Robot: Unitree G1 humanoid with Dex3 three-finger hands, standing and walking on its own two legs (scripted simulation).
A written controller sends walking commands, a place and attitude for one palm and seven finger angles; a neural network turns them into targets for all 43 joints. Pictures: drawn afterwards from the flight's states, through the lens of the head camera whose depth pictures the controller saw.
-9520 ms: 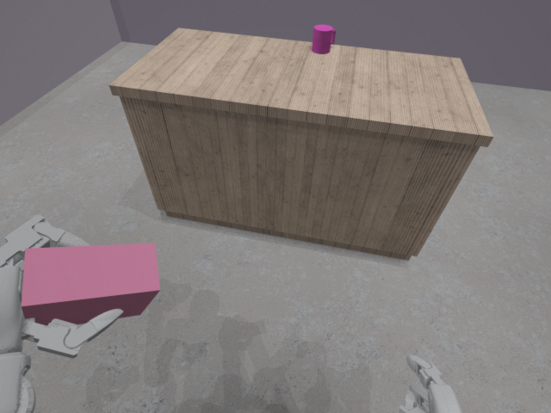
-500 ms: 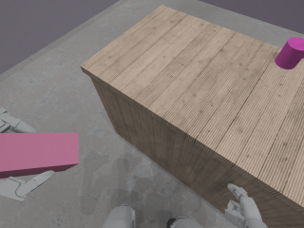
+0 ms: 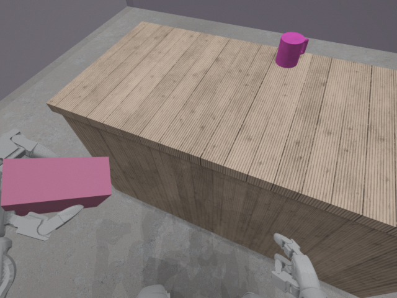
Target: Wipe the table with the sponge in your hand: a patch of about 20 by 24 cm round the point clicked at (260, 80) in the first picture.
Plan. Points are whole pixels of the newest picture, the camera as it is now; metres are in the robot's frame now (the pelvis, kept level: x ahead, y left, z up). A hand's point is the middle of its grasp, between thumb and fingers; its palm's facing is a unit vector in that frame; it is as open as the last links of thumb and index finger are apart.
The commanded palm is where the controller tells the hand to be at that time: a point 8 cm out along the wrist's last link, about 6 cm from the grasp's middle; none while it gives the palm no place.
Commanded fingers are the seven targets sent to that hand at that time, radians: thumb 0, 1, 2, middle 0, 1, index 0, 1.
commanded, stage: turn to face it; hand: left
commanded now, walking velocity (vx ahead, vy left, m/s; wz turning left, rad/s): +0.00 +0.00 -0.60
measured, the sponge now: (74, 186) +0.23 +0.21 +0.16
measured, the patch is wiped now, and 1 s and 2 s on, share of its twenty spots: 0.00 0.00 0.00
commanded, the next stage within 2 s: take the last steps up to it in 1.18 s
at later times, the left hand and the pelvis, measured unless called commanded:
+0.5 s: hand (98, 211) +0.19 +0.15 +0.19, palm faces +0.14 -0.87 -0.47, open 9.9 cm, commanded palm +0.16 +0.20 +0.20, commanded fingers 0.00 0.10 1.30 -1.20 -1.60 -1.20 -1.60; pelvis -0.08 -0.03 +0.01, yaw -16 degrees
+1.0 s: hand (198, 242) +0.17 +0.02 +0.20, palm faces -0.16 -0.83 -0.54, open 9.9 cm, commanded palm +0.14 +0.09 +0.20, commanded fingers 0.00 0.10 1.30 -1.20 -1.60 -1.20 -1.60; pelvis -0.15 -0.06 +0.02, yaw -33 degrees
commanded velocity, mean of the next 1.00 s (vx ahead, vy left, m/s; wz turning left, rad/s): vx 0.00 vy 0.00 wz -0.54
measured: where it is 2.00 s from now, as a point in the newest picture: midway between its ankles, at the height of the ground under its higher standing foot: outside the picture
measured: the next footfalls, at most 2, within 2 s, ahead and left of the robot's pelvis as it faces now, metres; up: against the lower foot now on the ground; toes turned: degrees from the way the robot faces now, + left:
left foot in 0.40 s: +0.00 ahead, +0.12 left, +0.00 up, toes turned -9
right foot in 0.64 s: -0.06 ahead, -0.17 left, +0.00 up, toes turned -27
